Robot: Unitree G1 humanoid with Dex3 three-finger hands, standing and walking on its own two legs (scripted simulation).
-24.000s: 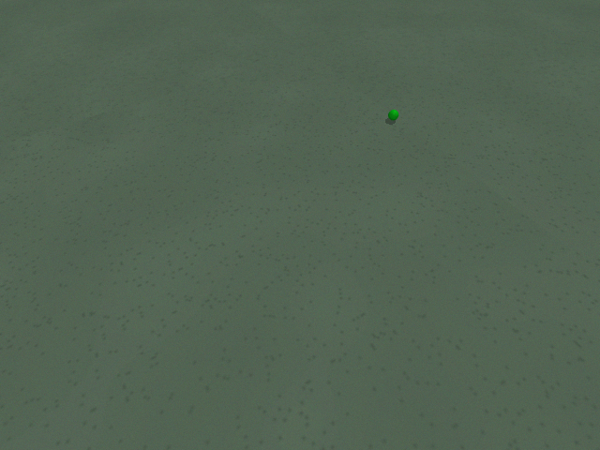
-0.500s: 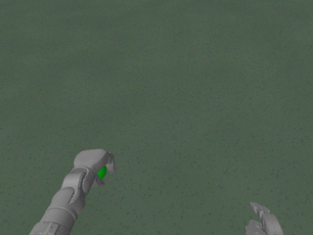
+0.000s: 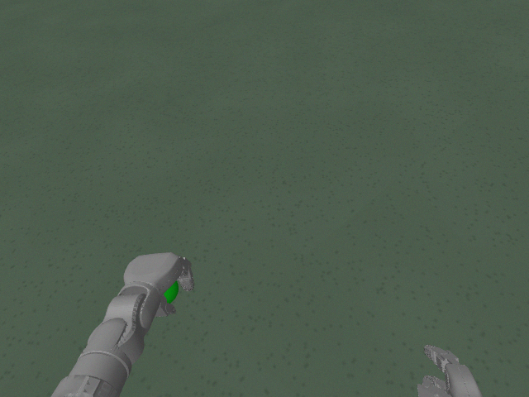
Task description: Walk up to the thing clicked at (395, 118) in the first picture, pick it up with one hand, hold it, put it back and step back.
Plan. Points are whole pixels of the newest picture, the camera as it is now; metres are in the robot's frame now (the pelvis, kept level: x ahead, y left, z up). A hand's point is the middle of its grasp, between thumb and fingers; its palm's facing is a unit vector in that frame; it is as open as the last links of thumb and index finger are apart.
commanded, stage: crouch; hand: left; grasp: from above
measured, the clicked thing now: (161, 289) +0.31 +0.23 -0.06
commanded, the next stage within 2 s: none
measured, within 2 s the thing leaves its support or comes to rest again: neither
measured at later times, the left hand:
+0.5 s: hand (187, 312) +0.33 +0.24 -0.23, palm faces -0.42 +0.05 -0.91, open 6.5 cm
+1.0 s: hand (208, 327) +0.37 +0.24 -0.45, palm faces -0.45 +0.00 -0.89, open 6.2 cm
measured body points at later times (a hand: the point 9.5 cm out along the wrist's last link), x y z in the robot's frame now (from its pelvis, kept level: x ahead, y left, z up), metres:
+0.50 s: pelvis -0.04 +0.00 -0.12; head +0.08 +0.02 +0.31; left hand +0.35 +0.23 -0.18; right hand +0.05 -0.29 -0.24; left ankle +0.00 +0.13 -0.74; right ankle +0.01 -0.13 -0.74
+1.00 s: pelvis -0.07 +0.01 -0.31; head +0.14 +0.05 +0.09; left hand +0.39 +0.24 -0.40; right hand -0.02 -0.26 -0.43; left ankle +0.00 +0.13 -0.74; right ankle +0.01 -0.13 -0.74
